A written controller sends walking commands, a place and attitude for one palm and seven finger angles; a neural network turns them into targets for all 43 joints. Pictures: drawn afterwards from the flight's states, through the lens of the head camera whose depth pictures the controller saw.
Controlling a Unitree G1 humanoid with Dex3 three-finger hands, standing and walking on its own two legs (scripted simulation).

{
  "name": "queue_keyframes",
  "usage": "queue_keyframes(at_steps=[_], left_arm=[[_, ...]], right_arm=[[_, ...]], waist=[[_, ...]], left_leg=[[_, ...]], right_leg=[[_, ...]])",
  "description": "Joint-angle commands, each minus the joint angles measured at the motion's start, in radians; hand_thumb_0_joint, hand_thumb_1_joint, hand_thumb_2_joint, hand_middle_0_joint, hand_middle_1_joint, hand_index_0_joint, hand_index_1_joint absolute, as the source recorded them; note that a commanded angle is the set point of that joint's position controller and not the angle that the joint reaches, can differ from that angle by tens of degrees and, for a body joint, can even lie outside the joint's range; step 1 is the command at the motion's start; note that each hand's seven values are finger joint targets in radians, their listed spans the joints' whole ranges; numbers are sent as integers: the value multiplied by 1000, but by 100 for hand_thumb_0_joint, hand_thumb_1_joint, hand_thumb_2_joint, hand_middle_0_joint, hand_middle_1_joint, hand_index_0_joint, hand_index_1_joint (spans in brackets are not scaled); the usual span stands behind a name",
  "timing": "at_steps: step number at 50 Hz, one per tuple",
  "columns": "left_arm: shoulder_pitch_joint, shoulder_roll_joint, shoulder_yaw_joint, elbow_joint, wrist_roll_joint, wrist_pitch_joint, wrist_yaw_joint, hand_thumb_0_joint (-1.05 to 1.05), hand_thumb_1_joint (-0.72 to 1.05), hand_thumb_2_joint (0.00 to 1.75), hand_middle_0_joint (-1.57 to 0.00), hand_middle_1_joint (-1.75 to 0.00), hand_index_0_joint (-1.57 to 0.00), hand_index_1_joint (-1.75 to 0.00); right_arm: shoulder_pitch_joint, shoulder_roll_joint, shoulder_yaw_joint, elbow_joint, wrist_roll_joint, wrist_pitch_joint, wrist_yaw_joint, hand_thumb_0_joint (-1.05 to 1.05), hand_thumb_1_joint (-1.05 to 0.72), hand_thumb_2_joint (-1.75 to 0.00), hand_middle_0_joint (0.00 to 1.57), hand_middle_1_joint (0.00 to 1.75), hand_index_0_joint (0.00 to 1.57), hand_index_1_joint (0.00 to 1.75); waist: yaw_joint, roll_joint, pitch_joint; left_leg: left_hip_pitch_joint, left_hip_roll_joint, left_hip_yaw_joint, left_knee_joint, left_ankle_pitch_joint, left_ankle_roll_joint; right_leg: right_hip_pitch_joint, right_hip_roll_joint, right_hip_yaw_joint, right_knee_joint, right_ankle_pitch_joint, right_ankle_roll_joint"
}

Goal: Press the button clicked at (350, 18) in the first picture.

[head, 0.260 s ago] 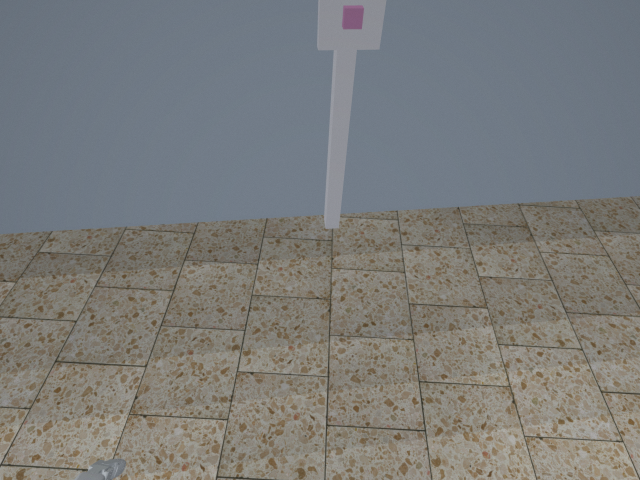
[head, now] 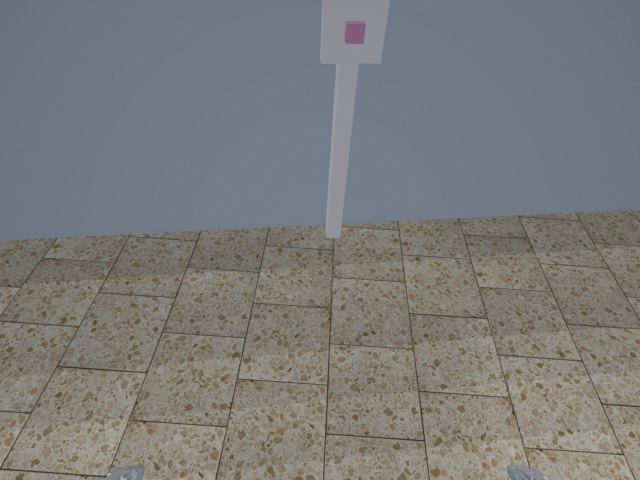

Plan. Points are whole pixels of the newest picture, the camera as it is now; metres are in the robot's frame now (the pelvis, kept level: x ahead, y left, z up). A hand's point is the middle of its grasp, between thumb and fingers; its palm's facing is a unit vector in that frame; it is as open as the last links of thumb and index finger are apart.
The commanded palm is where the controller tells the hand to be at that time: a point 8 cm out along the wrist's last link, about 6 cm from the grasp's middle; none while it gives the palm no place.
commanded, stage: stand and wait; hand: left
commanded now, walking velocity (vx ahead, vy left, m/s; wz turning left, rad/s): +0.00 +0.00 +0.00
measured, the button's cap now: (354, 32) +1.21 -0.02 +0.10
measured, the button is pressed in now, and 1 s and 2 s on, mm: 0 0 0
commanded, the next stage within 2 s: look at it before walking up in 0.60 s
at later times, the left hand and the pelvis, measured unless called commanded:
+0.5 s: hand out of the picture +0.05 +0.24 -0.15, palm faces -0.03 -0.94 -0.33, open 7.4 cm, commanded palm none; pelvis -0.02 -0.01 +0.00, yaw +0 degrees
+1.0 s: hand out of the picture +0.05 +0.23 -0.15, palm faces -0.03 -0.95 -0.32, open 7.4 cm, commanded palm none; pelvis -0.02 -0.02 +0.01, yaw +0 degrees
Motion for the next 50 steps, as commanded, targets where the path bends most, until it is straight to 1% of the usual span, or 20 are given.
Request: queue_keyframes(at_steps=[1, 3, 6, 7, 11, 13, 19, 21, 22, 26, 27, 31, 33, 35, 36, 41, 43, 45, 47, 50], left_arm=[[-37, 212, 54, -57, 4, -28, 14, 0, 90, 90, -20, -30, -20, -30], [-38, 213, 55, -52, 4, -29, 14, 0, 90, 90, -20, -30, -20, -30], [-31, 211, 54, -39, 3, -29, 13, 0, 90, 90, -20, -30, -20, -30], [-31, 214, 53, -35, 4, -30, 13, 0, 90, 90, -20, -30, -20, -30], [-26, 215, 52, -19, 2, -30, 11, 0, 90, 90, -20, -30, -20, -30], [-25, 217, 51, -10, 3, -30, 10, 0, 90, 90, -20, -30, -20, -30], [-26, 220, 49, 6, 2, -31, 8, 0, 90, 90, -20, -30, -20, -30], [-27, 220, 49, 11, 2, -31, 8, 0, 90, 90, -20, -30, -20, -30], [-26, 222, 49, 11, 2, -32, 8, 0, 90, 90, -20, -30, -20, -30], [-26, 220, 47, 14, 2, -31, 8, 0, 90, 90, -20, -30, -20, -30], [-26, 222, 47, 15, 3, -31, 8, 0, 90, 90, -20, -30, -20, -30], [-30, 219, 47, 15, 3, -33, 8, 0, 90, 90, -20, -30, -20, -30], [-30, 219, 48, 15, 3, -33, 8, 0, 90, 90, -20, -30, -20, -30], [-29, 218, 48, 14, 3, -34, 8, 0, 90, 90, -20, -30, -20, -30], [-32, 218, 48, 15, 3, -33, 8, 0, 90, 90, -20, -30, -20, -30], [-32, 215, 48, 15, 4, -33, 8, 0, 90, 90, -20, -30, -20, -30], [-32, 218, 49, 13, 5, -34, 8, 0, 90, 90, -20, -30, -20, -30], [-28, 216, 49, 13, 4, -36, 8, 0, 90, 90, -20, -30, -20, -30], [-26, 217, 49, 14, 5, -36, 9, 0, 90, 90, -20, -30, -20, -30], [-29, 217, 48, 17, 4, -34, 8, 0, 90, 90, -20, -30, -20, -30]], right_arm=[[-42, -219, -53, -54, 6, -25, -17, 0, -90, -90, 20, 30, 20, 30], [-37, -218, -53, -48, 7, -25, -17, 0, -90, -90, 20, 30, 20, 30], [-39, -220, -52, -35, 8, -25, -17, 0, -90, -90, 20, 30, 20, 30], [-36, -220, -51, -32, 10, -23, -16, 0, -90, -90, 20, 30, 20, 30], [-29, -224, -48, -13, 10, -23, -15, 0, -90, -90, 20, 30, 20, 30], [-21, -223, -47, -4, 11, -22, -14, 0, -90, -90, 20, 30, 20, 30], [-9, -228, -43, 19, 12, -22, -12, 0, -90, -90, 20, 30, 20, 30], [-3, -230, -42, 25, 12, -23, -12, 0, -90, -90, 20, 30, 20, 30], [1, -231, -42, 26, 13, -23, -11, 0, -90, -90, 20, 30, 20, 30], [1, -229, -41, 34, 12, -22, -10, 0, -90, -90, 20, 30, 20, 30], [1, -229, -42, 34, 13, -21, -9, 0, -90, -90, 20, 30, 20, 30], [6, -227, -42, 38, 12, -24, -9, 0, -90, -90, 20, 30, 20, 30], [6, -227, -41, 38, 12, -24, -9, 0, -90, -90, 20, 30, 20, 30], [5, -227, -41, 37, 12, -25, -10, 0, -90, -90, 20, 30, 20, 30], [4, -227, -41, 38, 13, -24, -10, 0, -90, -90, 20, 30, 20, 30], [3, -227, -42, 36, 12, -25, -10, 0, -90, -90, 20, 30, 20, 30], [5, -226, -41, 36, 13, -25, -10, 0, -90, -90, 20, 30, 20, 30], [3, -226, -41, 35, 13, -26, -10, 0, -90, -90, 20, 30, 20, 30], [-1, -226, -41, 35, 14, -24, -10, 0, -90, -90, 20, 30, 20, 30], [-5, -227, -41, 36, 13, -23, -10, 0, -90, -90, 20, 30, 20, 30]], waist=[[-7, 22, -59], [-9, 23, -68], [-5, 28, -43], [-7, 18, -43], [-6, 30, -34], [-7, 24, -36], [-7, 12, -16], [-6, 18, -16], [-5, 15, -27], [-5, 23, -11], [-5, 15, -8], [-6, 14, -19], [-6, 13, -14], [-6, 14, -27], [-6, 15, -17], [-7, 26, -20], [-6, 18, -20], [-6, 17, -36], [-6, 18, -34], [-5, 20, -20]], left_leg=[[21, 129, -86, -74, 321, 22], [23, 130, -86, -75, 325, 20], [18, 131, -85, -89, 286, 20], [18, 131, -89, -89, 274, 19], [8, 131, -92, -108, 227, 17], [8, 133, -92, -114, 200, 16], [-9, 133, -101, -131, 164, 13], [-12, 133, -105, -136, 165, 14], [-9, 134, -105, -132, 173, 13], [-17, 133, -108, -140, 144, 12], [-15, 133, -107, -140, 136, 12], [-12, 135, -107, -139, 158, 11], [-13, 136, -106, -141, 161, 10], [-3, 138, -106, -137, 181, 11], [-10, 137, -106, -139, 172, 10], [-1, 138, -109, -144, 174, 10], [-4, 140, -107, -142, 184, 10], [10, 140, -106, -135, 212, 10], [15, 140, -104, -133, 215, 9], [10, 139, -104, -142, 191, 8]], right_leg=[[13, -91, 60, -49, 294, -55], [23, -92, 63, -52, 305, -56], [11, -93, 65, -70, 269, -54], [10, -92, 69, -74, 262, -55], [10, -94, 77, -92, 225, -55], [8, -95, 79, -101, 202, -55], [0, -96, 86, -120, 154, -56], [1, -94, 89, -121, 149, -56], [8, -94, 86, -119, 157, -57], [-8, -95, 91, -131, 120, -56], [-17, -93, 95, -134, 109, -57], [-9, -94, 95, -130, 133, -56], [-11, -96, 92, -130, 136, -56], [-4, -96, 92, -126, 158, -56], [-7, -96, 91, -130, 149, -55], [-12, -92, 91, -131, 146, -55], [-5, -95, 89, -131, 160, -55], [5, -97, 89, -128, 193, -55], [1, -97, 89, -130, 199, -56], [-6, -95, 89, -136, 174, -54]])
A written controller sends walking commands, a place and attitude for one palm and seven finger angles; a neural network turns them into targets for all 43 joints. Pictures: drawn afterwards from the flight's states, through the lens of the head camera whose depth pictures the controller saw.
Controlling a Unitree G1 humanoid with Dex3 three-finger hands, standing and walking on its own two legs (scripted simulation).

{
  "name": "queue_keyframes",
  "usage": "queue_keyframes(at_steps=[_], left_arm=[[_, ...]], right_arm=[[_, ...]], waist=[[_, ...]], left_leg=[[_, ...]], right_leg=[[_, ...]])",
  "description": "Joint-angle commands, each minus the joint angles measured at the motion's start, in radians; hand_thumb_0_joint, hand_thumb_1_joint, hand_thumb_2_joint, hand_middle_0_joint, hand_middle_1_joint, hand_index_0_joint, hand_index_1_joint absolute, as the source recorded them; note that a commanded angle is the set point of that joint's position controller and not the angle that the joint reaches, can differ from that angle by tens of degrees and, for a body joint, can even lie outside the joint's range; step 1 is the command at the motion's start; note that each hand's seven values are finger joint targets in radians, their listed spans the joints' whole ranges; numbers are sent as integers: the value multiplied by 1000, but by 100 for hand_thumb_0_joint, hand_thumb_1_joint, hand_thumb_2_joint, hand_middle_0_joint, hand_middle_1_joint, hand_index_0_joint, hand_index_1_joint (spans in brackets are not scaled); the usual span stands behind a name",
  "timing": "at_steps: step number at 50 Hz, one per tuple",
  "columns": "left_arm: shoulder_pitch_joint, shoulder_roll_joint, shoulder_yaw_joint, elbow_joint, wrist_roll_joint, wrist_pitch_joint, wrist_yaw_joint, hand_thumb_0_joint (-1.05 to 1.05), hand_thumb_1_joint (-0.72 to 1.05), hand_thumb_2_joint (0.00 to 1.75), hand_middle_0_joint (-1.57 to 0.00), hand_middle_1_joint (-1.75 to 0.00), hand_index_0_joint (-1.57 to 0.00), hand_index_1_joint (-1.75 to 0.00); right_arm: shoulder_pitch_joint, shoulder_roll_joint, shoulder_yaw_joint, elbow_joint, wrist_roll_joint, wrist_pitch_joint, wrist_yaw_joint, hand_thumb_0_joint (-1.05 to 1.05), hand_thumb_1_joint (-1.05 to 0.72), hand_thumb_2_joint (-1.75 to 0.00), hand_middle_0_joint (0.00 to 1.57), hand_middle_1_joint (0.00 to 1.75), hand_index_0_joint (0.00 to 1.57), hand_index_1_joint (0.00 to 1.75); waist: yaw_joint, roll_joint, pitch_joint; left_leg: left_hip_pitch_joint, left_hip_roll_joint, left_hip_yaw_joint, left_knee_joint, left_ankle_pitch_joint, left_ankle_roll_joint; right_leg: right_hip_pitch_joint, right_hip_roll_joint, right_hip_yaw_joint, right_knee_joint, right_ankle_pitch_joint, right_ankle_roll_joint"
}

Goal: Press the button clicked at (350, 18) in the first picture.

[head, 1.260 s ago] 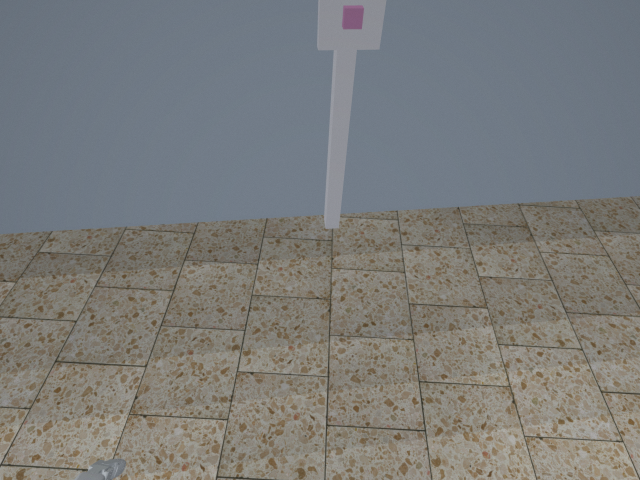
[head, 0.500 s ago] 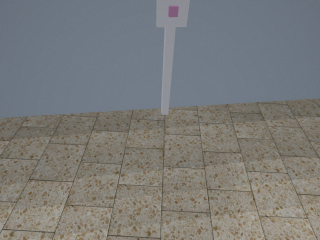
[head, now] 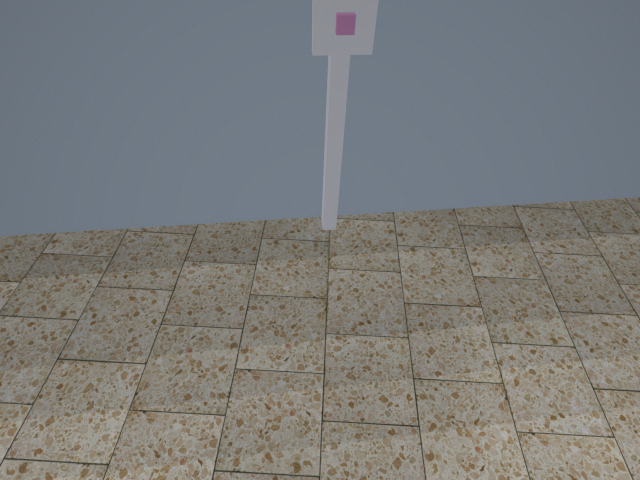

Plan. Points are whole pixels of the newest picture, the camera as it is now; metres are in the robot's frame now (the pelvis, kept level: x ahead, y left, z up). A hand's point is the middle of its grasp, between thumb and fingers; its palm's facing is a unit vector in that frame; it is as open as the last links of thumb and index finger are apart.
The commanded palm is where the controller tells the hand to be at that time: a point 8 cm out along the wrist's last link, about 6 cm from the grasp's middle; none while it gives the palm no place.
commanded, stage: look at it before walking up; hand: left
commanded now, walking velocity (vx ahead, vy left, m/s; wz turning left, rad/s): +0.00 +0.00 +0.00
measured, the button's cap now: (345, 23) +1.23 +0.00 +0.09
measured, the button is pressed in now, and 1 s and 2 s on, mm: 0 0 0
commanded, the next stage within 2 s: walk to a spot facing it in 0.18 s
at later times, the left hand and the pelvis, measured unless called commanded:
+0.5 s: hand out of the picture +0.07 +0.23 -0.17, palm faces -0.07 -0.95 -0.31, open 7.4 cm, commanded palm none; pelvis +0.00 +0.00 -0.01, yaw -4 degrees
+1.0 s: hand out of the picture +0.06 +0.16 -0.16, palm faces -0.21 -0.96 -0.19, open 7.4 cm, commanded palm none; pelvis +0.08 -0.03 +0.00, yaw -19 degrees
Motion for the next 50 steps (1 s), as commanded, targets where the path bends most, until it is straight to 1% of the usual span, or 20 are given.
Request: queue_keyframes(at_steps=[1, 15, 16, 19, 24, 26, 27, 28, 29, 31, 32, 33, 34, 35, 37, 39, 40, 42, 46, 50], left_arm=[[-45, 209, 43, -59, 3, -24, 12, 0, 90, 90, -20, -30, -20, -30], [-36, 215, 45, -56, 3, -26, 13, 0, 90, 90, -20, -30, -20, -30], [-37, 208, 47, -61, 3, -21, 12, 0, 90, 90, -20, -30, -20, -30], [28, 99, 35, -66, 4, 14, 19, 0, 90, 90, -20, -30, -20, -30], [56, 96, 56, -139, 11, 39, 11, 0, 90, 90, -20, -30, -20, -30], [80, 74, 62, -159, 13, 43, -2, 0, 90, 90, -20, -30, -20, -30], [91, 54, 64, -168, 15, 45, -10, 0, 90, 90, -20, -30, -20, -30], [96, 42, 70, -181, 17, 48, -17, 0, 90, 90, -20, -30, -20, -30], [95, 34, 79, -191, 18, 47, -24, 0, 90, 90, -20, -30, -20, -30], [172, 8, 85, -179, 22, 35, -34, 0, 90, 90, -20, -30, -20, -30], [265, 8, 89, -150, 24, 25, -32, 0, 90, 90, -20, -30, -20, -30], [360, 83, 103, -132, 31, 2, -19, 0, 90, 90, -20, -30, -20, -30], [425, 146, 109, -129, 18, -10, 1, 0, 90, 90, -20, -30, -20, -30], [404, 134, 111, -141, 12, -23, 14, 0, 90, 90, -20, -30, -20, -30], [281, 77, 99, -166, 14, -36, 14, 0, 90, 90, -20, -30, -20, -30], [256, 45, 94, -167, 14, -51, 8, 0, 90, 90, -20, -30, -20, -30], [274, 37, 92, -158, 11, -55, 6, 0, 90, 90, -20, -30, -20, -30], [311, 23, 94, -137, 13, -61, 7, 0, 90, 90, -20, -30, -20, -30], [353, 22, 99, -114, 17, -61, 10, 0, 90, 90, -20, -30, -20, -30], [344, 28, 105, -110, 22, -55, 15, 0, 90, 90, -20, -30, -20, -30]], right_arm=[[-48, -210, -39, -64, 6, -25, -15, 0, -90, -90, 20, 30, 20, 30], [-53, -213, -39, -63, 6, -26, -18, 0, -90, -90, 20, 30, 20, 30], [-44, -209, -41, -65, 4, -25, -21, 0, -90, -90, 20, 30, 20, 30], [27, -89, -28, -71, 3, -3, -28, 0, -90, -90, 20, 30, 20, 30], [47, -108, -62, -143, 0, 19, -36, 0, -90, -90, 20, 30, 20, 30], [44, -126, -72, -165, -3, 19, -32, 0, -90, -90, 20, 30, 20, 30], [41, -144, -79, -176, -4, 17, -28, 0, -90, -90, 20, 30, 20, 30], [25, -151, -84, -186, -4, 12, -24, 0, -90, -90, 20, 30, 20, 30], [10, -152, -88, -197, -6, 8, -22, 0, -90, -90, 20, 30, 20, 30], [-14, -133, -87, -206, -12, 6, -17, 0, -90, -90, 20, 30, 20, 30], [-23, -117, -85, -208, -12, 11, -13, 0, -90, -90, 20, 30, 20, 30], [-23, -37, -71, -239, -2, 15, -8, 0, -90, -90, 20, 30, 20, 30], [-114, -6, -59, -304, -5, 2, 0, 0, -90, -90, 20, 30, 20, 30], [-135, -36, -66, -312, -6, -8, 0, 0, -90, -90, 20, 30, 20, 30], [-68, -29, -75, -274, -9, -20, 7, 0, -90, -90, 20, 30, 20, 30], [-11, 6, -75, -247, -11, -18, 11, 0, -90, -90, 20, 30, 20, 30], [1, 19, -76, -245, -10, -16, 11, 0, -90, -90, 20, 30, 20, 30], [-3, 38, -77, -247, -8, -17, 12, 0, -90, -90, 20, 30, 20, 30], [-55, 53, -75, -282, -5, -25, 14, 0, -90, -90, 20, 30, 20, 30], [-108, 64, -74, -312, 1, -38, 16, 0, -90, -90, 20, 30, 20, 30]], waist=[[0, 11, -42], [2, 20, -62], [0, 16, -62], [-5, 4, -62], [-9, 36, -40], [-1, 107, -38], [5, 176, -23], [10, 219, -4], [18, 213, 25], [64, 143, 50], [107, 48, 46], [135, -252, 67], [159, -349, 110], [137, -223, 112], [51, -45, 90], [16, -36, 55], [16, -60, 45], [25, -75, 30], [50, -97, 11], [63, -113, 41]], left_leg=[[2, 116, -100, -68, 116, 31], [33, 123, -87, -60, 168, 28], [42, 127, -75, -44, 188, 26], [41, 135, -19, 19, 204, 7], [3, 181, -15, 65, 118, 27], [-25, 242, -72, 3, -111, 64], [-60, 302, -129, -62, -248, 100], [-97, 357, -165, -118, -333, 135], [-140, 381, -159, -129, -362, 151], [-253, 330, -52, -5, -379, 103], [-335, 266, 23, 160, -421, 60], [-522, 116, 146, 543, -473, -23], [-685, 40, 98, 756, -461, -37], [-666, 75, -14, 812, -331, -24], [-606, 123, -30, 789, -187, -32], [-544, 116, 1, 734, -80, -52], [-528, 114, 11, 713, -52, -57], [-528, 107, 26, 670, -24, -63], [-559, 100, 34, 560, -17, -69], [-470, 77, 41, 410, -42, -58]], right_leg=[[-6, -116, 98, -63, 98, -33], [9, -118, 101, -58, 176, -37], [-2, -114, 104, -43, 210, -38], [-49, -108, 117, 25, 284, -26], [-170, -57, 133, 158, 237, -26], [-206, -2, 92, 245, -12, -17], [-221, 29, 42, 340, -179, -10], [-232, 27, -13, 448, -267, 2], [-224, -9, -21, 472, -296, 3], [-73, -11, -56, 341, -247, -6], [28, 12, -59, 221, -214, -18], [105, -174, 314, -54, -385, -97], [66, -355, 698, -245, -365, -205], [23, -346, 752, -274, -391, -238], [-16, -304, 585, -215, -338, -244], [-15, -227, 414, -186, -127, -208], [-14, -206, 366, -176, -48, -198], [21, -185, 333, -165, 43, -192], [101, -182, 341, -148, 64, -200], [62, -184, 358, -119, 98, -192]])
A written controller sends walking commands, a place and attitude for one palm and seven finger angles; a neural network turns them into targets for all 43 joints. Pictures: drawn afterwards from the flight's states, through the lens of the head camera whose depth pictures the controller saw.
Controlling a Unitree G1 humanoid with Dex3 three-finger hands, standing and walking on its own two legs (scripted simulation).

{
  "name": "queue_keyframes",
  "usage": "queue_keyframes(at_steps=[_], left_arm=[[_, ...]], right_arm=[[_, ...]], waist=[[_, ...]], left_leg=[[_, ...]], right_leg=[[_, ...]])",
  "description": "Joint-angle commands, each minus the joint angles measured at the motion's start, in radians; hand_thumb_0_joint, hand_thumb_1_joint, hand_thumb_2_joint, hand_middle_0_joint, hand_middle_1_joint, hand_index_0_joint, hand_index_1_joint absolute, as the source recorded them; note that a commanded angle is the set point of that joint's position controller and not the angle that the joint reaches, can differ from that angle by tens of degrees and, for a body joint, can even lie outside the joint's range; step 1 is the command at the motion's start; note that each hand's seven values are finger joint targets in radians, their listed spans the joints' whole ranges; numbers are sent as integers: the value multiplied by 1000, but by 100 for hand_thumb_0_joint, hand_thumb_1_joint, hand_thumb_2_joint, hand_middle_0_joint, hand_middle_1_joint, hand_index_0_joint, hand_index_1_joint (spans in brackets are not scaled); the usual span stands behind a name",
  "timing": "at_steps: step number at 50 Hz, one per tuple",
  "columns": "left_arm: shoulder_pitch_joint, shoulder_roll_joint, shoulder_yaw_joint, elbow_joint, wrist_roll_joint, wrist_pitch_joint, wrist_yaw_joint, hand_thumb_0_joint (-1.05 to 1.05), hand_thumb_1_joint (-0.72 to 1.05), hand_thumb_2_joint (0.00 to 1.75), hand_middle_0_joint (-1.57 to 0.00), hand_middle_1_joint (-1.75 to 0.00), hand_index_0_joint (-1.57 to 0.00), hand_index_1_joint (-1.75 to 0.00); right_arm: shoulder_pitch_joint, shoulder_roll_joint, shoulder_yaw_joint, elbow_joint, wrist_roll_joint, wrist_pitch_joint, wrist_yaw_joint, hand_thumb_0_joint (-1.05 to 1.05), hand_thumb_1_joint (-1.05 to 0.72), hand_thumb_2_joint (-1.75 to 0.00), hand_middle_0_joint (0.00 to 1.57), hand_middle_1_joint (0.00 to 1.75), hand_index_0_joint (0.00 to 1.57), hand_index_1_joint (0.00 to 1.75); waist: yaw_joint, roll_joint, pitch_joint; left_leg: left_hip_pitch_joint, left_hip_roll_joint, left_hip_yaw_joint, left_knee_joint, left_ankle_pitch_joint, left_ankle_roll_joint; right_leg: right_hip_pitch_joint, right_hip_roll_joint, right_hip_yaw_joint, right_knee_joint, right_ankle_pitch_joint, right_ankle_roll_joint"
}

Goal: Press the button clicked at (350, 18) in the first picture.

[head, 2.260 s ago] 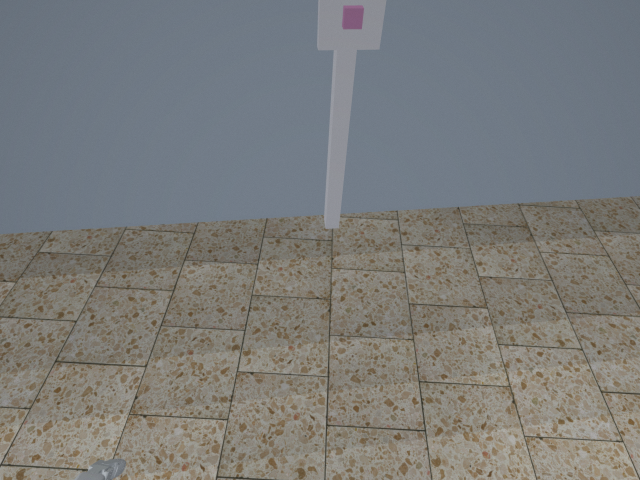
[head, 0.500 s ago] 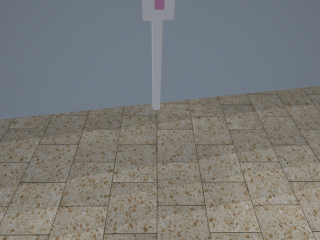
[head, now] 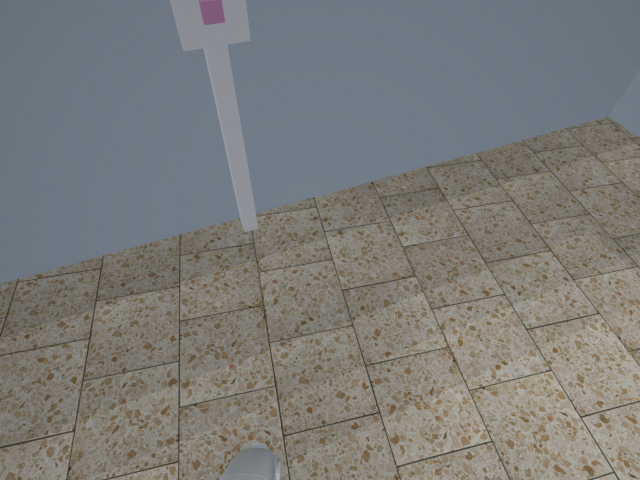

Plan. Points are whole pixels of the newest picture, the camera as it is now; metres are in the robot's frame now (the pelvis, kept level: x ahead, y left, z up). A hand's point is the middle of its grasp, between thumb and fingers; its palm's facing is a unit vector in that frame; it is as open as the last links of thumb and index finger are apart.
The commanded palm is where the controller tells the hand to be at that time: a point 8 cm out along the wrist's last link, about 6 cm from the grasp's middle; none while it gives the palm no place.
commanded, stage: walk to a spot facing it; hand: left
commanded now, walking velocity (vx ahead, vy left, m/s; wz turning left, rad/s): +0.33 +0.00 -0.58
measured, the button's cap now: (211, 10) +1.08 +0.39 +0.10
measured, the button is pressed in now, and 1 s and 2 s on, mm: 0 0 0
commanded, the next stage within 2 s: turn to face it in 1.30 s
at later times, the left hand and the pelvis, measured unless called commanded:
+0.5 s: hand (239, 323) +0.38 +0.19 -0.16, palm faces -0.34 -0.92 -0.20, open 7.4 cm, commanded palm none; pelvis +0.19 +0.04 -0.01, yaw -20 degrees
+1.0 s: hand (307, 260) +0.54 +0.09 -0.17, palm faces -0.48 -0.84 -0.24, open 7.2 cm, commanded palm none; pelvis +0.40 -0.06 -0.01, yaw -33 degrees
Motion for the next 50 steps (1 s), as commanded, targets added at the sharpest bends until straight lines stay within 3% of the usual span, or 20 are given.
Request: queue_keyframes(at_steps=[1, 3, 4, 5, 6, 7, 9, 10, 12, 21, 27, 29, 31, 32, 33, 34, 37, 40, 45, 50], left_arm=[[2, 215, 60, -59, 7, -23, 19, 0, 90, 90, -20, -30, -20, -30], [-40, 221, 67, -69, 7, -18, 20, 0, 90, 90, -20, -30, -20, -30], [-73, 223, 72, -75, 2, -16, 17, 0, 90, 90, -20, -30, -20, -30], [-79, 190, 71, -84, -4, -17, 13, 0, 90, 90, -20, -30, -20, -30], [-47, 130, 69, -101, -18, -11, -2, 0, 90, 90, -20, -30, -20, -30], [-78, 117, 61, -129, -14, -17, -10, 0, 90, 90, -20, -30, -20, -30], [-174, 127, 68, -130, 4, -2, -20, 0, 90, 90, -20, -30, -20, -30], [-178, 128, 73, -125, 10, 9, -33, 0, 90, 90, -20, -30, -20, -30], [-138, 101, 70, -111, 13, 30, -45, 0, 90, 90, -20, -30, -20, -30], [-381, 66, 46, -195, 16, 51, -57, 0, 90, 90, -20, -30, -20, -30], [-513, 68, 35, -227, 8, 39, -56, 0, 90, 90, -20, -30, -20, -30], [-447, 90, 41, -207, 10, 29, -52, 0, 90, 90, -20, -30, -20, -30], [-184, 160, 62, -131, 13, 7, -41, 0, 90, 90, -20, -30, -20, -30], [-59, 281, 85, -100, 14, -5, -26, 0, 90, 90, -20, -30, -20, -30], [16, 380, 104, -82, -9, -7, -12, 0, 90, 90, -20, -30, -20, -30], [-16, 385, 108, -95, -22, -1, -3, 0, 90, 90, -20, -30, -20, -30], [-228, 242, 67, -134, -15, -13, 11, 0, 90, 90, -20, -30, -20, -30], [-266, 203, 57, -122, -2, -31, 8, 0, 90, 90, -20, -30, -20, -30], [-210, 191, 62, -99, 0, -39, 4, 0, 90, 90, -20, -30, -20, -30], [-185, 224, 70, -109, -1, -26, 5, 0, 90, 90, -20, -30, -20, -30]], right_arm=[[-139, -55, -10, -136, 13, -54, -2, 0, -90, -90, 20, 30, 20, 30], [-77, -65, -13, -124, 16, -66, -9, 0, -90, -90, 20, 30, 20, 30], [13, -82, -18, -92, 14, -70, -18, 0, -90, -90, 20, 30, 20, 30], [158, -137, -27, -46, 11, -78, -37, 0, -90, -90, 20, 30, 20, 30], [298, -266, -57, -13, -6, -82, -46, 0, -90, -90, 20, 30, 20, 30], [353, -292, -52, -13, 0, -69, -44, 0, -90, -90, 20, 30, 20, 30], [196, -177, -27, -37, -1, -68, -42, 0, -90, -90, 20, 30, 20, 30], [144, -118, -11, -42, -1, -71, -42, 0, -90, -90, 20, 30, 20, 30], [113, -83, -2, -36, 0, -87, -47, 0, -90, -90, 20, 30, 20, 30], [286, -88, -7, 54, 1, -102, -48, 0, -90, -90, 20, 30, 20, 30], [336, -111, -10, 85, -10, -86, -42, 0, -90, -90, 20, 30, 20, 30], [336, -137, -15, 82, -8, -82, -43, 0, -90, -90, 20, 30, 20, 30], [298, -170, -16, 61, 3, -76, -36, 0, -90, -90, 20, 30, 20, 30], [323, -114, -5, 37, 20, -72, -20, 0, -90, -90, 20, 30, 20, 30], [296, -56, 4, -10, 24, -77, -30, 0, -90, -90, 20, 30, 20, 30], [211, -96, -2, -25, 24, -79, -36, 0, -90, -90, 20, 30, 20, 30], [164, -75, -6, -7, 0, -56, -33, 0, -90, -90, 20, 30, 20, 30], [254, -34, 0, 23, -7, -29, -30, 0, -90, -90, 20, 30, 20, 30], [102, -27, -2, -39, -6, -37, -13, 0, -90, -90, 20, 30, 20, 30], [-10, -42, -3, -90, 3, -59, -8, 0, -90, -90, 20, 30, 20, 30]], waist=[[4, -143, 39], [-27, -147, 18], [-72, -120, -3], [-128, -28, -77], [-165, 273, -194], [-165, 298, -167], [-115, 202, 34], [-80, 180, 102], [-35, 154, 66], [-83, 91, 88], [-109, 117, 114], [-76, 128, 47], [54, 109, -125], [98, -75, -256], [90, -197, -354], [96, -129, -332], [-33, 52, -63], [-104, -49, -57], [-69, -120, -22], [-35, -139, 1]], left_leg=[[22, -21, 11, -163, -26, 15], [187, -46, 21, -293, -37, 27], [343, -67, 42, -389, 14, 33], [605, -15, -10, -461, 17, 49], [823, 290, -365, -517, -94, 131], [757, 431, -538, -631, -203, 205], [444, 373, -430, -739, -450, 187], [346, 321, -323, -753, -400, 160], [327, 263, -137, -725, -200, 140], [560, 250, 120, -695, 249, 178], [593, 267, 229, -617, 495, 160], [630, 263, 276, -460, 796, 146], [514, 225, 321, -82, 817, 85], [180, 151, 299, 229, 248, 43], [-98, 1, 185, 572, -373, -3], [-114, 45, 24, 602, -297, 23], [-48, 124, -3, 447, -113, 15], [34, 101, 26, 292, -72, -4], [7, 68, 38, 40, 11, -10], [153, -4, 59, -216, 1, 14]], right_leg=[[-15, -257, 252, -69, 186, -133], [-66, -237, 250, 2, 230, -115], [-133, -189, 211, 88, 251, -91], [-255, -121, 160, 272, 275, -59], [-472, 10, 11, 586, -108, -5], [-560, -2, -59, 795, -311, 20], [-595, -99, -73, 953, -185, 21], [-583, -133, -83, 949, -106, 26], [-536, -156, -99, 922, -9, 42], [-673, -186, -181, 632, 134, 77], [-514, -122, -262, 374, 87, 17], [-383, -65, -302, 320, 21, -18], [24, -22, -323, 190, 92, -55], [373, -252, -24, 166, 154, -129], [513, -521, 451, 92, 436, -258], [395, -500, 410, 35, 379, -253], [-26, -373, 161, -33, 300, -181], [-160, -284, 21, -56, 352, -144], [-152, -246, 41, -55, 298, -147], [-136, -257, 116, -5, 285, -128]])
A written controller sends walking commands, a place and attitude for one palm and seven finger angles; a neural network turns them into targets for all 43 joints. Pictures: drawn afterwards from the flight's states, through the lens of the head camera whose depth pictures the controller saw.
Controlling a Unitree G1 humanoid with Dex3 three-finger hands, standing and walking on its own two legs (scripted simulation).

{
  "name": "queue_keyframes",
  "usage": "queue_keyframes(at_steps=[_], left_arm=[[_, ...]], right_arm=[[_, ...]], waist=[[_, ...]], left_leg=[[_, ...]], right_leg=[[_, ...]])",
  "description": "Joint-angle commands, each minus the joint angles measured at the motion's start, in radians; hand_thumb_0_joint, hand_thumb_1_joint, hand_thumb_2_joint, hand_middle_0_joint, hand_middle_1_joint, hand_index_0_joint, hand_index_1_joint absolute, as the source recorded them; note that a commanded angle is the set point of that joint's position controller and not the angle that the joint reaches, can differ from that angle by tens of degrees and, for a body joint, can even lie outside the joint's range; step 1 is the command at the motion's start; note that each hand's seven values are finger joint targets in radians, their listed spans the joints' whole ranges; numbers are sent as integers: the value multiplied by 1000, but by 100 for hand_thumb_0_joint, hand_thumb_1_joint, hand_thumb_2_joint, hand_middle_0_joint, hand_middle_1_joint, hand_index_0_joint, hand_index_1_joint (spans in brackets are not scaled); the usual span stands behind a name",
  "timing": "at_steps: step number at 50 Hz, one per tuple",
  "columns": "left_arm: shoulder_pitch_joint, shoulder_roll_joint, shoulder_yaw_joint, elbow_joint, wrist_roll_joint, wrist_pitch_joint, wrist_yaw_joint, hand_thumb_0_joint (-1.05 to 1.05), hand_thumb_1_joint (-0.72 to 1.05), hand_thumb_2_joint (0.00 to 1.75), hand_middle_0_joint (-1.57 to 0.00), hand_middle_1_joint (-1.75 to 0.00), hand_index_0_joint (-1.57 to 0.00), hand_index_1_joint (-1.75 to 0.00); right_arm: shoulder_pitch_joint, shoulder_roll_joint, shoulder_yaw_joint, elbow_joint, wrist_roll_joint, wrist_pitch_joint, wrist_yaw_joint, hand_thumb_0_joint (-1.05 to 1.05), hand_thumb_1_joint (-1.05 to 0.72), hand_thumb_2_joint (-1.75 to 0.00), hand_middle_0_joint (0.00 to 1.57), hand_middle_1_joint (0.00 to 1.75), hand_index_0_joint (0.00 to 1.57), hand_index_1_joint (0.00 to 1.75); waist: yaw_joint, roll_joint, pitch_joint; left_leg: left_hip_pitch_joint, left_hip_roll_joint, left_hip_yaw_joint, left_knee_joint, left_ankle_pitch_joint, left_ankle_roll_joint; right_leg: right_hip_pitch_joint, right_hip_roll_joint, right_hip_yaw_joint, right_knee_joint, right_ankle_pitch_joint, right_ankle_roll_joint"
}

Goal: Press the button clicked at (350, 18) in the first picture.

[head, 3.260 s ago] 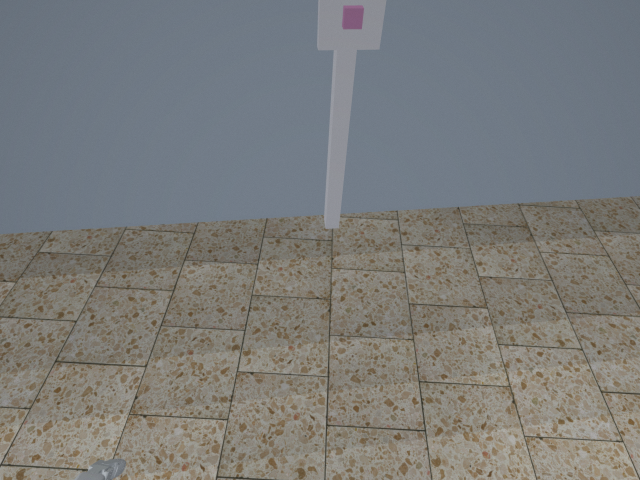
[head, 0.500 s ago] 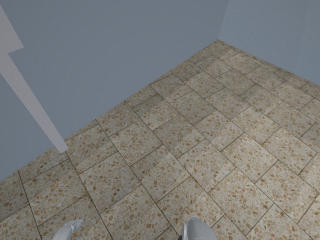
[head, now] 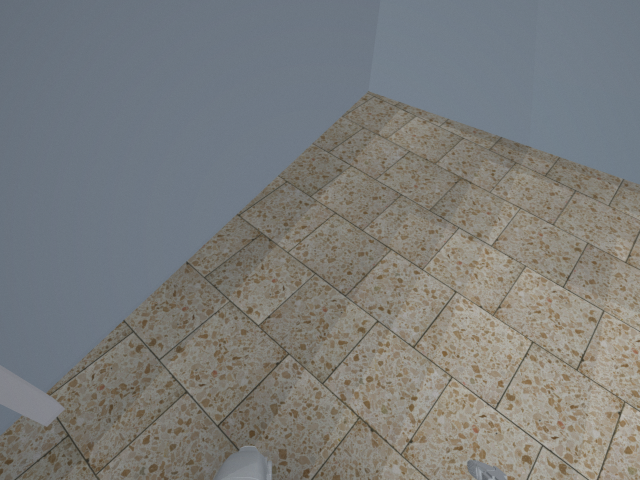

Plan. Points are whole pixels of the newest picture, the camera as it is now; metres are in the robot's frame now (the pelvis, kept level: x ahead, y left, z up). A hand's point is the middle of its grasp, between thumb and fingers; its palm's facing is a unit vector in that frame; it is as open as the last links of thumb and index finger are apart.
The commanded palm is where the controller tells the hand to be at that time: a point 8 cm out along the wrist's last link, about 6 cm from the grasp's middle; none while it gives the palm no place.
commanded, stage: walk to a spot facing it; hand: left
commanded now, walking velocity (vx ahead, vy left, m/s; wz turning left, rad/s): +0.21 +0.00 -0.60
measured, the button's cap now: out of the picture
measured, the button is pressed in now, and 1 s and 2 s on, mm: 0 0 0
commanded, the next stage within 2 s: turn to face it in 0.30 s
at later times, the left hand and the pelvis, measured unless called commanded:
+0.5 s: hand (228, 374) +0.29 +0.17 -0.17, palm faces -0.29 -0.94 -0.19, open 7.4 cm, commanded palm none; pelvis +0.14 +0.03 +0.00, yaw -17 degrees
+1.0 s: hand (197, 398) +0.26 +0.22 -0.19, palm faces -0.01 -0.98 -0.19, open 7.4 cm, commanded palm none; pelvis +0.16 +0.03 -0.01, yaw -3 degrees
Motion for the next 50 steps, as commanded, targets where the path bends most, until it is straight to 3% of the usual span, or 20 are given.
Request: queue_keyframes(at_steps=[1, 3, 4, 5, 8, 11, 20, 23, 25, 26, 27, 28, 29, 32, 35, 42, 43, 44, 45, 50], left_arm=[[17, 159, 39, -68, 0, -14, 6, 0, 90, 90, -20, -30, -20, -30], [6, 121, 36, -82, -9, -9, 6, 0, 90, 90, -20, -30, -20, -30], [64, 56, 26, -92, -21, -5, -7, 0, 90, 90, -20, -30, -20, -30], [56, 77, 24, -101, -10, -8, -5, 0, 90, 90, -20, -30, -20, -30], [-14, 76, 34, -92, 4, 16, -23, 0, 90, 90, -20, -30, -20, -30], [46, 33, 29, -73, 2, 55, -28, 0, 90, 90, -20, -30, -20, -30], [-106, -8, 26, -136, 4, 82, -25, 0, 90, 90, -20, -30, -20, -30], [-104, -25, 9, -118, 10, 57, -8, 0, 90, 90, -20, -30, -20, -30], [11, 3, 5, -63, 11, 33, 5, 0, 90, 90, -20, -30, -20, -30], [63, 72, 7, -29, 15, 13, 20, 0, 90, 90, -20, -30, -20, -30], [90, 143, 8, -1, 9, -6, 31, 0, 90, 90, -20, -30, -20, -30], [91, 172, 9, 4, -3, -6, 32, 0, 90, 90, -20, -30, -20, -30], [49, 160, 12, 4, -2, -1, 36, 0, 90, 90, -20, -30, -20, -30], [-86, 114, 0, -23, 0, 22, 49, 0, 90, 90, -20, -30, -20, -30], [-127, 108, 4, -50, 2, 33, 51, 0, 90, 90, -20, -30, -20, -30], [-142, 112, 30, -82, -1, 55, 47, 0, 90, 90, -20, -30, -20, -30], [-136, 86, 28, -100, -9, 65, 42, 0, 90, 90, -20, -30, -20, -30], [-117, 23, 25, -138, -17, 74, 35, 0, 90, 90, -20, -30, -20, -30], [-188, 22, 16, -178, -7, 73, 32, 0, 90, 90, -20, -30, -20, -30], [-117, 49, 32, -119, -2, 68, 19, 0, 90, 90, -20, -30, -20, -30]], right_arm=[[20, -94, -23, -65, 11, -33, -6, 0, -90, -90, 20, 30, 20, 30], [209, -176, -40, -11, 4, -47, -28, 0, -90, -90, 20, 30, 20, 30], [312, -297, -62, 8, -11, -49, -33, 0, -90, -90, 20, 30, 20, 30], [322, -290, -48, 1, 1, -31, -29, 0, -90, -90, 20, 30, 20, 30], [146, -161, -14, -33, 5, -35, -38, 0, -90, -90, 20, 30, 20, 30], [115, -142, -11, -26, 9, -37, -44, 0, -90, -90, 20, 30, 20, 30], [172, -163, -43, 18, 3, -10, -40, 0, -90, -90, 20, 30, 20, 30], [205, -159, -41, 55, -3, 0, -37, 0, -90, -90, 20, 30, 20, 30], [197, -145, -34, 71, 4, 2, -35, 0, -90, -90, 20, 30, 20, 30], [244, -92, -18, 83, 15, -3, -27, 0, -90, -90, 20, 30, 20, 30], [241, -17, 7, 71, 25, -1, -25, 0, -90, -90, 20, 30, 20, 30], [216, -40, 6, 65, 28, 18, -38, 0, -90, -90, 20, 30, 20, 30], [200, -41, 2, 69, 26, 31, -41, 0, -90, -90, 20, 30, 20, 30], [209, -49, -8, 107, 25, 51, -35, 0, -90, -90, 20, 30, 20, 30], [219, -39, -18, 101, 18, 69, -23, 0, -90, -90, 20, 30, 20, 30], [245, -51, -35, 43, 10, 59, -4, 0, -90, -90, 20, 30, 20, 30], [285, -96, -46, 45, 7, 51, -2, 0, -90, -90, 20, 30, 20, 30], [301, -201, -70, 24, -1, 44, -7, 0, -90, -90, 20, 30, 20, 30], [326, -243, -80, 21, -7, 41, -17, 0, -90, -90, 20, 30, 20, 30], [131, -179, -55, -29, 5, 18, -36, 0, -90, -90, 20, 30, 20, 30]], waist=[[-7, -139, -11], [-96, 12, -112], [-114, 300, -225], [-115, 258, -210], [-49, 129, 4], [-10, 137, -36], [-49, 178, -5], [-55, 177, -19], [7, 109, -90], [20, -23, -169], [20, -198, -221], [41, -212, -243], [35, -283, -204], [-8, -147, -83], [-29, -150, -18], [-59, -98, -32], [-77, 64, -42], [-83, 347, -23], [-119, 283, -36], [-39, 112, -96]], left_leg=[[207, -68, 42, -206, 17, 19], [578, -5, -31, -394, 99, 48], [794, 315, -362, -424, 252, 161], [701, 410, -424, -481, 212, 234], [413, 305, -214, -539, 216, 190], [377, 225, 18, -510, 410, 159], [436, 234, 164, -467, 440, 176], [421, 220, 129, -395, 487, 176], [409, 156, 149, -255, 450, 117], [266, 101, 164, -132, 281, 65], [131, 16, 150, -32, -245, 23], [153, -9, 45, 36, -416, 23], [124, -19, 17, 109, -419, 24], [98, -31, -11, 222, -296, 22], [118, -37, 20, 225, -238, 14], [282, -60, 97, -195, -18, 26], [324, -10, -9, -331, 92, 56], [366, 215, -365, -476, 269, 172], [352, 319, -506, -540, 263, 276], [378, 132, -281, -501, 235, 213]], right_leg=[[-46, -248, 236, -86, 327, -112], [-187, -147, 172, 207, 317, -44], [-404, -8, 7, 528, -145, 28], [-433, -35, 11, 722, -342, 38], [-461, -142, 14, 835, -152, 69], [-373, -153, -29, 775, -62, 93], [-326, -152, -107, 410, -20, 104], [-196, -113, -127, 223, 1, 80], [-10, -108, -135, -7, 204, 69], [209, -247, -2, -24, 477, 31], [311, -467, 162, -26, 840, -61], [267, -497, 140, -25, 943, -137], [219, -488, 130, -34, 935, -149], [102, -449, -4, -59, 732, -114], [-30, -437, -86, -109, 495, -85], [-104, -411, -185, 66, 178, 1], [-166, -344, -216, 213, 47, 47], [-368, -208, -238, 425, -279, 127], [-414, -171, -130, 640, -365, 123], [-416, -187, -10, 725, -78, 132]])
